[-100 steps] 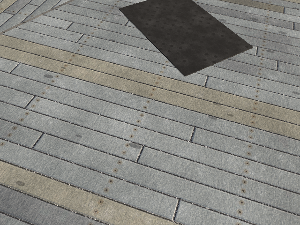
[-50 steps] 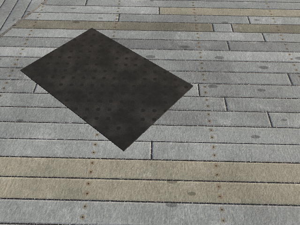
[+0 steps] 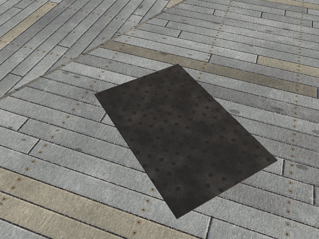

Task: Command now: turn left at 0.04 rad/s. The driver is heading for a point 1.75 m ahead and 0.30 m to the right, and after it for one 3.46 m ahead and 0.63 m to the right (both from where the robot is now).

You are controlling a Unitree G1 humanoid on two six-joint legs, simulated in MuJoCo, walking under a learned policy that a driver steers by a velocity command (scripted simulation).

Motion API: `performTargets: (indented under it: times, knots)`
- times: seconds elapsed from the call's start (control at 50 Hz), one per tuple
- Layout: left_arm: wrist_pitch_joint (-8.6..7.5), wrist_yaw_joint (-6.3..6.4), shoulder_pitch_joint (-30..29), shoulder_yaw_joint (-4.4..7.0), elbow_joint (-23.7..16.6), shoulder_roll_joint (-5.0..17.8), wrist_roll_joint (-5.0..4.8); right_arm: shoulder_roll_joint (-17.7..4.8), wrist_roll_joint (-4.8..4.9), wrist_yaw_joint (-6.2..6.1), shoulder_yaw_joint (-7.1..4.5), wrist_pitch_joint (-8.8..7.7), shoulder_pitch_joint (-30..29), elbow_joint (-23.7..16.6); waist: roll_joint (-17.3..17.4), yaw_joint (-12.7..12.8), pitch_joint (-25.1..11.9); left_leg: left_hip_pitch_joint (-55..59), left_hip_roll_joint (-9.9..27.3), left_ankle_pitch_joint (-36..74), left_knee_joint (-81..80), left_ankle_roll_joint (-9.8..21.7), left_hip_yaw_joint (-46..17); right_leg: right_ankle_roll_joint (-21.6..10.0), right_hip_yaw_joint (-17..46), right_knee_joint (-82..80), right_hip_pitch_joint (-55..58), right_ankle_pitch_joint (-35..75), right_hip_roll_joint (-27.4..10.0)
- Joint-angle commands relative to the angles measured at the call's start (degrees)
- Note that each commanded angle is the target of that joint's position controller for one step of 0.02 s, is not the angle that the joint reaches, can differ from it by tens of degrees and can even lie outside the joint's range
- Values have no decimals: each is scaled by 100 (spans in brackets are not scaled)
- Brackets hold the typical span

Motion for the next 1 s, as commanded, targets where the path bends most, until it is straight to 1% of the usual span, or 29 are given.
performTargets:
  times: [0.02, 0.1, 0.16, 0.34, 0.5, 0.68, 0.84, 1.0]
  knots:
    - [-88, 35, -151, 153, -256, 542, -23, -712, 44, -42, -156, -157, 3, -285, 435, -43, 116, -774, 437, -36, -981, 226, -482, -127, 161, -203, 559, 272, -164]
    - [-71, 53, -107, 169, -70, 535, -44, -659, 63, -52, -143, -165, 113, -217, 215, -71, 33, -637, 376, 363, -870, 248, -411, -98, 182, -164, 665, 588, -185]
    - [-47, 81, -80, 182, 71, 546, -62, -617, 76, -45, -137, -173, 171, -149, 126, -77, -41, -555, 327, 641, -814, 241, -344, -97, 202, -119, 766, 826, -208]
    - [44, 159, -100, 209, 514, 569, -96, -546, 93, -47, -135, -181, 312, 139, 118, -77, -66, -419, 230, 1072, -793, 205, -192, -117, 223, -78, 909, 1088, -230]
    - [104, 193, -162, 212, 915, 540, -106, -536, 100, -70, -122, -190, 435, 457, 131, -74, 33, -384, 192, 1033, -881, 177, -119, -123, 204, -158, 939, 1019, -210]
    - [132, 207, -172, 189, 1289, 485, -109, -493, 104, -93, -79, -190, 579, 805, 118, -73, 138, -371, 167, 856, -993, 166, -65, -113, 163, -271, 912, 847, -175]
    - [142, 214, -112, 153, 1514, 435, -111, -428, 108, -100, -32, -187, 710, 1069, 118, -75, 212, -377, 150, 722, -1063, 164, -27, -107, 133, -342, 864, 718, -151]
    - [145, 221, -15, 111, 1651, 383, -115, -363, 114, -103, 9, -182, 834, 1270, 115, -82, 261, -380, 133, 664, -1098, 163, 7, -104, 111, -380, 817, 647, -135]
